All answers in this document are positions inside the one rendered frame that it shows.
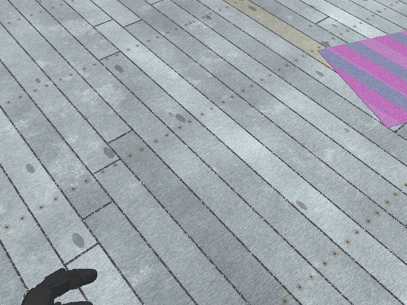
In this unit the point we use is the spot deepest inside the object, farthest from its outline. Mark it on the left robot hand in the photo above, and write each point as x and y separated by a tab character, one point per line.
58	283

